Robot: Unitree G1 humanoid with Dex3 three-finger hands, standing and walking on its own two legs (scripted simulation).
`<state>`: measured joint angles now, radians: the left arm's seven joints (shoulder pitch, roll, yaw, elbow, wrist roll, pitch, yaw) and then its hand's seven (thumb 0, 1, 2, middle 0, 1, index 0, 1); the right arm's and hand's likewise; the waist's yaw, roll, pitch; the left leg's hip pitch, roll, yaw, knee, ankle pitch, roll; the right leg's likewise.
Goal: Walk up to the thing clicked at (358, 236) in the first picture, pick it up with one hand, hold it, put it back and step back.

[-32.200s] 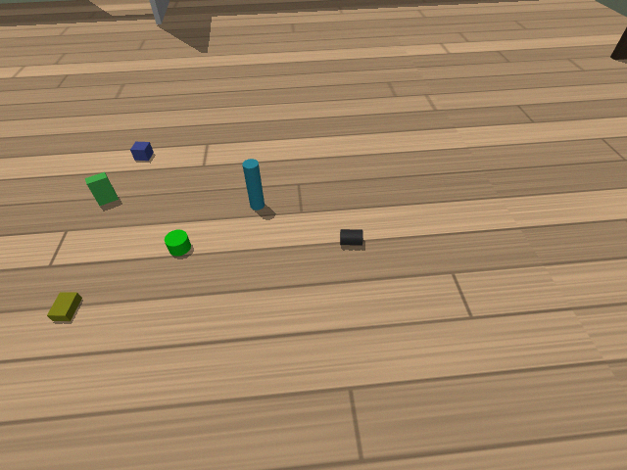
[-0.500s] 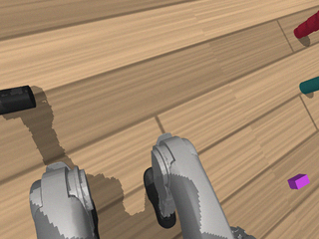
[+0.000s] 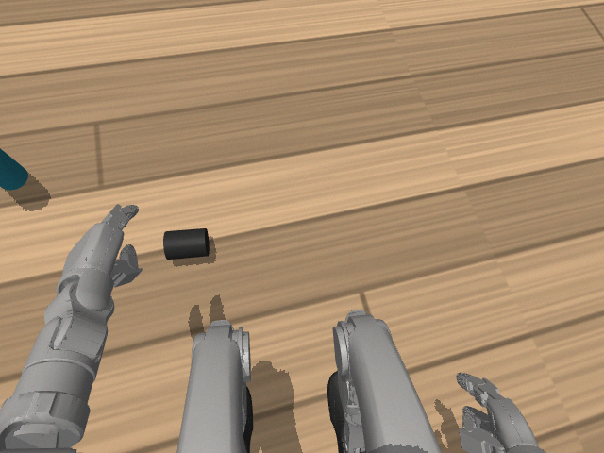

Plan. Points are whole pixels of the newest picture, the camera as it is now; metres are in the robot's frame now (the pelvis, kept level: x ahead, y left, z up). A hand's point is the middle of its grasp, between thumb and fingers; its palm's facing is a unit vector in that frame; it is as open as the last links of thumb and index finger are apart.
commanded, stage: home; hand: left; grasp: from above
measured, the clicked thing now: (187, 243) +0.53 +0.24 -0.45
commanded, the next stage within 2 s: none
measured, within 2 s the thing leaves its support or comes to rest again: neither
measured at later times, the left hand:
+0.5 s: hand (86, 333) +0.27 +0.19 +0.09, palm faces +0.10 -0.97 -0.24, open 7.4 cm
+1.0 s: hand out of the picture +0.22 +0.19 +0.19, palm faces +0.14 -0.97 -0.21, open 7.4 cm
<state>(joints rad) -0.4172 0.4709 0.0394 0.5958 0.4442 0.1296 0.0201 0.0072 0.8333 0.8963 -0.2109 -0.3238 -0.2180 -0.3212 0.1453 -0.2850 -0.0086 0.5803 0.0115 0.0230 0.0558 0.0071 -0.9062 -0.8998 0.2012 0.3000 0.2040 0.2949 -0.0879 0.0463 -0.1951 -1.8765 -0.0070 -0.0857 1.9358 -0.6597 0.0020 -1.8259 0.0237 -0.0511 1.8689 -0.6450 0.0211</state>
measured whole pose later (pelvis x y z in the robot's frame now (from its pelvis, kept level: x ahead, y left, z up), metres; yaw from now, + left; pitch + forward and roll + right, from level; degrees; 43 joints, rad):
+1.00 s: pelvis +0.08 -0.01 +0.24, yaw +5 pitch +10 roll -2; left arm 0.51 0.22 0.03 -0.11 -0.06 0.45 0.02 0.01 0.91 0.90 -0.20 -0.30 -0.20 -0.30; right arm 0.28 -0.22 0.04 0.50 0.01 -0.22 -0.18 0.01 -0.90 -0.90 0.20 0.30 0.21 0.30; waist -0.03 0.05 -0.17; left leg -0.68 0.00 -0.07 0.99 -0.48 -0.01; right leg -0.64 0.02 -0.04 0.93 -0.47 0.00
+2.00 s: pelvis +0.08 +0.00 +0.23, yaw +5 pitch +10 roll -2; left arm 0.50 0.23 0.02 -0.13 -0.06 0.45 0.01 0.01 0.91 0.90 -0.20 -0.30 -0.20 -0.30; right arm 0.29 -0.22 0.03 0.53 0.01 -0.23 -0.18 0.02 -0.90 -0.90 0.20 0.30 0.21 0.30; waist -0.03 0.05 -0.16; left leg -0.68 0.01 -0.07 1.00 -0.50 -0.01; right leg -0.64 0.02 -0.03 0.94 -0.48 0.00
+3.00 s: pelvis +0.08 -0.01 +0.25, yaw +5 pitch +5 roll +0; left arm 0.29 0.26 -0.01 0.28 0.04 0.18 0.03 0.01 0.90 0.90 -0.20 -0.30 -0.21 -0.30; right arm 0.20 -0.25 0.01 0.71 -0.08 -0.10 -0.08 0.01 -0.90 -0.90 0.20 0.30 0.21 0.30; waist 0.02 0.01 -0.03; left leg -0.54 -0.01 -0.04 0.91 -0.45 0.00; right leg -0.52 -0.01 -0.01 0.90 -0.46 0.00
